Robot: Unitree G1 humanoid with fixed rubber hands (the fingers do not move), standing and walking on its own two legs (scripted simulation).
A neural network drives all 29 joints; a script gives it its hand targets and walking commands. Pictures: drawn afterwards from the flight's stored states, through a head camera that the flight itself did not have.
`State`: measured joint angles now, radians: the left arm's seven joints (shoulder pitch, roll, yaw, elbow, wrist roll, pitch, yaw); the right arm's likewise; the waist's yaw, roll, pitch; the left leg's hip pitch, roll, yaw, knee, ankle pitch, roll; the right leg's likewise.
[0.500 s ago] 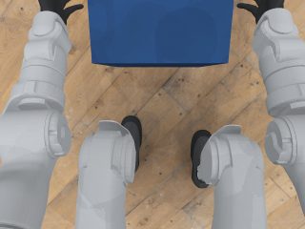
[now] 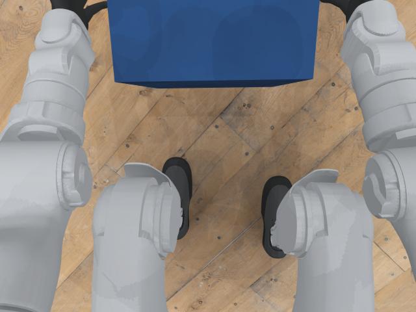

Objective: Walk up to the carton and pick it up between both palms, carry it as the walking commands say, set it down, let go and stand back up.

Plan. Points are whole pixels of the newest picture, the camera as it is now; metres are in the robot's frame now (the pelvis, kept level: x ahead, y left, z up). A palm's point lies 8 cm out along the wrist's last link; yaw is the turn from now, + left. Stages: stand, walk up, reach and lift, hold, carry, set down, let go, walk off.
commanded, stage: reach and lift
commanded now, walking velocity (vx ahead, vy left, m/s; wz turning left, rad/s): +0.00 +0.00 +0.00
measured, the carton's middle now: (213, 25) +0.53 +0.06 -0.24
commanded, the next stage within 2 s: none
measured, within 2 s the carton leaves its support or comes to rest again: leaves its support in 1.18 s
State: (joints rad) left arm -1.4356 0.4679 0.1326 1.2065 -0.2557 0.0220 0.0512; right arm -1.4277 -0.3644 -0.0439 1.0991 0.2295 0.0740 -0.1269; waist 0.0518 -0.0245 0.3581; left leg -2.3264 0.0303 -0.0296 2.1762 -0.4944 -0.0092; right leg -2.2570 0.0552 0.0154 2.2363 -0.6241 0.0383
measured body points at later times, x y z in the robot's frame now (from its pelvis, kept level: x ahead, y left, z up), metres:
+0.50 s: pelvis +0.00 +0.00 +0.01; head +0.37 +0.03 +0.25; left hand +0.54 +0.23 -0.18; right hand +0.56 -0.12 -0.18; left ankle +0.13 +0.13 -0.33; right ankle +0.10 -0.12 -0.33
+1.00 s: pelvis +0.00 +0.00 -0.01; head +0.36 +0.02 +0.25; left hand +0.54 +0.23 -0.18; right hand +0.56 -0.12 -0.18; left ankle +0.13 +0.13 -0.33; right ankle +0.10 -0.12 -0.33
